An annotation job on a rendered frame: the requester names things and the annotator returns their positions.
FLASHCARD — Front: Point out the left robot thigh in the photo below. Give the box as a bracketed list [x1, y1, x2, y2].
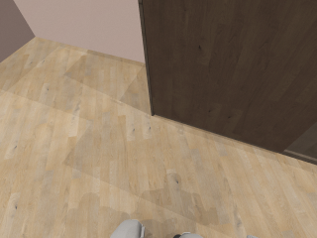
[110, 219, 146, 238]

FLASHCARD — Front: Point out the wardrobe door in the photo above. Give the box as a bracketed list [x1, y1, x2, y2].
[143, 0, 317, 153]
[286, 122, 317, 159]

